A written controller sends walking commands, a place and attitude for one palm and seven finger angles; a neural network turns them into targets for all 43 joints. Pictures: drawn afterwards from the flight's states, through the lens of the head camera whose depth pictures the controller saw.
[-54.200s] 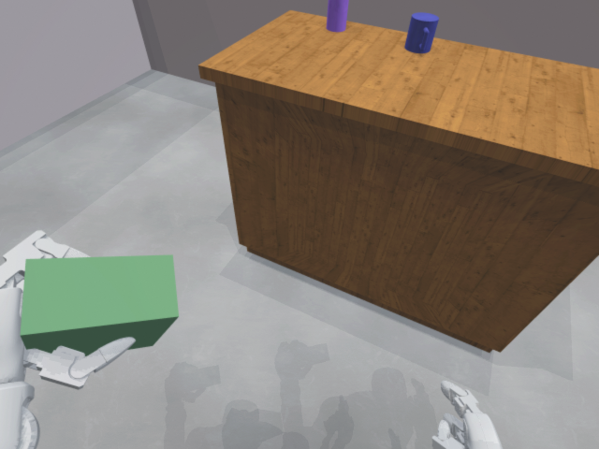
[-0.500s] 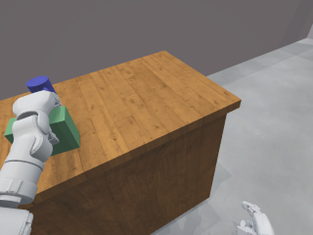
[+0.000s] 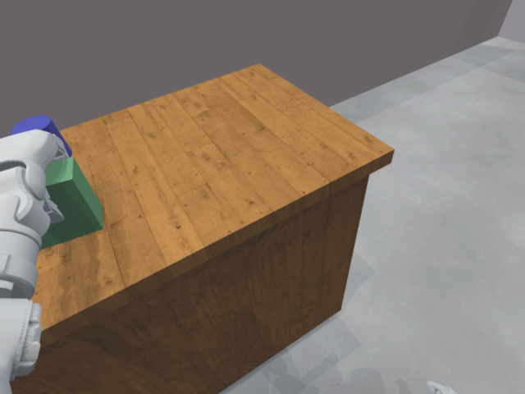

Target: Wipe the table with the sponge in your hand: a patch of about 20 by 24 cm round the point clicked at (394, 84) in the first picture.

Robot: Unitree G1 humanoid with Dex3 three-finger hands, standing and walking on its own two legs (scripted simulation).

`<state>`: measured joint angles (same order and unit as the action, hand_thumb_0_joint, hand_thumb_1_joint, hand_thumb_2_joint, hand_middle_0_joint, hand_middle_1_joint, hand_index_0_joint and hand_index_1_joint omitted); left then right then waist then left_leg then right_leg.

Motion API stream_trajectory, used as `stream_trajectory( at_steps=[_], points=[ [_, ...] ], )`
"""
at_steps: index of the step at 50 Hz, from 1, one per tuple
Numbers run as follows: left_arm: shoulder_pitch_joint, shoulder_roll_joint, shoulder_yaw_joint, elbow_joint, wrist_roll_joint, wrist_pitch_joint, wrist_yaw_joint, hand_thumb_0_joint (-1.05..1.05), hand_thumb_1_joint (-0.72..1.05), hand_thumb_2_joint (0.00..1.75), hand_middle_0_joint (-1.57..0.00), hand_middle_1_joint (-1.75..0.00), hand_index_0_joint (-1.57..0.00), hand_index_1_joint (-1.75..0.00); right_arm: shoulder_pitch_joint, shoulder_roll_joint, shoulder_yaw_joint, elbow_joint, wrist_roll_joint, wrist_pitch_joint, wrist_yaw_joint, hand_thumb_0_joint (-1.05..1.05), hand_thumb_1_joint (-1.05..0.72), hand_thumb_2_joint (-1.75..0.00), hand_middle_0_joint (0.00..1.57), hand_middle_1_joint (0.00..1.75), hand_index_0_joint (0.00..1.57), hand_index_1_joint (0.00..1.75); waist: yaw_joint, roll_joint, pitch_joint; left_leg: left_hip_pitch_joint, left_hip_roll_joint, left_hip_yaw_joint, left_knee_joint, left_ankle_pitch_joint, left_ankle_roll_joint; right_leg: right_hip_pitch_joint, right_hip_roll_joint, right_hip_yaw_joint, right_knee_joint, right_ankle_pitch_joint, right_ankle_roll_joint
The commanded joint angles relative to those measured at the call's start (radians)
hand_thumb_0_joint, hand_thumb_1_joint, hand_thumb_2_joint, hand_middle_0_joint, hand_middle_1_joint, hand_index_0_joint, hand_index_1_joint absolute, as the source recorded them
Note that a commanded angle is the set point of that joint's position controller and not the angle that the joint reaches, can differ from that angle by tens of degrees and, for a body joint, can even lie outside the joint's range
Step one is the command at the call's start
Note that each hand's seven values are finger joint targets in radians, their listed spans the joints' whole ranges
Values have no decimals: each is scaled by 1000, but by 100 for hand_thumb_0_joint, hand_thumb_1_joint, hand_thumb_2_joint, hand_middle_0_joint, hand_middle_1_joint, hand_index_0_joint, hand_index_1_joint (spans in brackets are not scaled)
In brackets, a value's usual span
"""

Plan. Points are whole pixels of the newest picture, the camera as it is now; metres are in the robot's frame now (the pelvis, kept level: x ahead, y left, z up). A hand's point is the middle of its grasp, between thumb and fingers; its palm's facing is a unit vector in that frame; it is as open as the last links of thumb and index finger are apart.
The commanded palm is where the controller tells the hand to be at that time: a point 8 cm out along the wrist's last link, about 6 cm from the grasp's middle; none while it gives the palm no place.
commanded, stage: wipe forward along the middle lane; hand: left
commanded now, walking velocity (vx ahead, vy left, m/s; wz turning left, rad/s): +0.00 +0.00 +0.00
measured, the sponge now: (50, 215) +0.36 +0.37 +0.11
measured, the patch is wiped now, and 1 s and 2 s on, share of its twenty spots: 1.00 1.00 1.00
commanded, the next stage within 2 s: slide back across to the first lane in 0.32 s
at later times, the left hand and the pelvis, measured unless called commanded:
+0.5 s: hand (37, 168) +0.42 +0.39 +0.17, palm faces -0.11 -0.03 -0.99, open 10.1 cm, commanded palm +0.39 +0.39 +0.20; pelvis +0.03 +0.03 +0.00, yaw +0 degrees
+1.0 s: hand (0, 175) +0.40 +0.44 +0.17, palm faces -0.01 -0.03 -1.00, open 10.0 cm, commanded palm +0.35 +0.43 +0.22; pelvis +0.05 +0.07 +0.01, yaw +0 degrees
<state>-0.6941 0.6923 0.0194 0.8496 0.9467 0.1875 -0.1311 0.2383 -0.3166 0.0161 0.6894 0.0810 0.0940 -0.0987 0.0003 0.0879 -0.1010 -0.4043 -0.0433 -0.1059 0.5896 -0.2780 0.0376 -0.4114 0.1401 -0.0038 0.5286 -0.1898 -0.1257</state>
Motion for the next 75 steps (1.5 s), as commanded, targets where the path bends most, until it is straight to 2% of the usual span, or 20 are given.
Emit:
stream_trajectory(
  at_steps=[1,4,12,14,19,25,29,32,35,37,44,47,50,53,56,60,63,67,72,75],
  points=[
    [-226,308,33,-2,71,8,48,0,10,130,-120,-160,-120,-160,-88,-122,-37,-136,-4,-36,-8,0,-90,-90,20,30,20,30,1,-167,-106,-162,-20,24,-25,-52,18,211,-191,278,-194,-247,89],
    [-206,327,56,9,57,-2,45,0,10,130,-120,-160,-120,-160,-82,-127,-37,-138,-4,-30,-8,0,-90,-90,20,30,20,30,2,-213,-109,-175,-19,23,-12,-56,18,234,-203,292,-185,-164,102],
    [-269,306,5,25,83,2,36,0,10,130,-120,-160,-120,-160,-61,-131,-35,-133,1,-13,-5,0,-90,-90,20,30,20,30,-15,-130,-117,-152,-17,36,-43,-10,27,217,-178,232,-162,-51,95],
    [-291,300,-10,41,91,7,30,0,10,130,-120,-160,-120,-160,-54,-133,-34,-131,2,-9,-6,0,-90,-90,20,30,20,30,-24,-155,-116,-150,-16,37,-47,-7,30,215,-175,223,-165,-39,96],
    [-260,298,9,38,78,-7,23,0,10,130,-120,-160,-120,-160,-40,-132,-34,-134,3,-1,-6,0,-90,-90,20,30,20,30,-14,-179,-169,-126,-14,41,-57,35,33,261,-172,185,-142,84,101],
    [-180,328,85,-94,54,-31,39,0,10,130,-120,-160,-120,-160,-66,-126,-41,-156,2,13,3,0,-90,-90,20,30,20,30,30,-128,-234,-48,-19,39,-83,128,39,314,-154,142,-110,201,84],
    [-148,299,75,-151,37,10,59,0,10,130,-120,-160,-120,-160,-104,-124,-35,-168,8,18,12,0,-90,-90,20,30,20,30,27,-134,-140,-31,-17,44,-111,103,43,273,-142,112,-140,115,85],
    [-166,297,74,-226,30,46,68,0,10,130,-120,-160,-120,-160,-137,-118,-31,-179,10,9,13,0,-90,-90,20,30,20,30,36,-97,-147,12,-16,38,-137,120,45,275,-133,87,-147,75,81],
    [-171,367,138,-272,23,72,69,0,10,130,-120,-160,-120,-160,-168,-121,-26,-179,10,4,14,0,-90,-90,20,30,20,30,52,-102,-173,34,-14,31,-153,140,42,306,-133,92,-146,79,73],
    [-175,334,110,-296,26,89,67,0,10,130,-120,-160,-120,-160,-173,-111,-25,-184,9,-3,15,0,-90,-90,20,30,20,30,49,-96,-172,54,-14,32,-160,147,41,306,-129,74,-148,67,74],
    [-112,356,139,-366,13,131,27,0,10,130,-120,-160,-120,-160,-201,-111,-17,-193,6,-15,26,0,-90,-90,20,30,20,30,61,-79,-164,101,-7,19,-173,202,34,319,-125,58,-149,110,62],
    [-130,317,101,-411,18,129,1,0,10,130,-120,-160,-120,-160,-200,-109,-15,-198,6,-23,29,0,-90,-90,20,30,20,30,49,-41,-167,156,-1,6,-173,259,31,287,-117,35,-151,127,54],
    [-49,335,140,-480,11,120,-19,0,10,130,-120,-160,-120,-160,-213,-109,-14,-210,1,-28,38,0,-90,-90,20,30,20,30,70,-1,-211,205,5,-4,-164,371,27,312,-119,36,-139,213,42],
    [-14,292,116,-529,7,117,-31,0,10,130,-120,-160,-120,-160,-198,-107,-17,-214,-3,-22,44,0,-90,-90,20,30,20,30,59,-36,-190,231,14,-15,-158,428,21,289,-115,12,-142,225,47],
    [43,333,176,-567,-3,115,-31,0,10,130,-120,-160,-120,-160,-199,-110,-18,-213,-9,-24,50,0,-90,-90,20,30,20,30,77,-35,-198,244,18,-25,-157,498,12,310,-113,6,-136,248,42],
    [128,237,132,-710,-26,124,-38,0,10,130,-120,-160,-120,-160,-246,-93,-14,-243,-8,-33,65,0,-90,-90,20,30,20,30,88,17,-216,303,34,-45,-149,658,-11,292,-113,9,-137,275,42],
    [261,206,146,-798,-53,150,-25,0,10,130,-120,-160,-120,-160,-239,-90,-20,-241,-14,-34,83,0,-90,-90,20,30,20,30,97,-16,-238,335,46,-56,-134,761,-33,307,-113,-8,-130,309,52],
    [346,163,150,-876,-101,206,-10,0,10,130,-120,-160,-120,-160,-273,-88,-16,-243,-13,-39,93,0,-90,-90,20,30,20,30,104,-64,-219,321,49,-51,-143,718,-39,314,-112,-15,-135,302,60],
    [409,96,106,-980,-122,279,3,0,10,130,-120,-160,-120,-160,-319,-81,-8,-247,-8,-49,103,0,-90,-90,20,30,20,30,112,-47,-194,324,55,-56,-156,715,-54,307,-107,-25,-140,277,59],
    [385,70,71,-988,-112,321,-3,0,10,130,-120,-160,-120,-160,-371,-80,5,-245,0,-46,98,0,-90,-90,20,30,20,30,105,-65,-144,293,55,-52,-185,554,-43,279,-93,-14,-152,194,51]
  ],
)
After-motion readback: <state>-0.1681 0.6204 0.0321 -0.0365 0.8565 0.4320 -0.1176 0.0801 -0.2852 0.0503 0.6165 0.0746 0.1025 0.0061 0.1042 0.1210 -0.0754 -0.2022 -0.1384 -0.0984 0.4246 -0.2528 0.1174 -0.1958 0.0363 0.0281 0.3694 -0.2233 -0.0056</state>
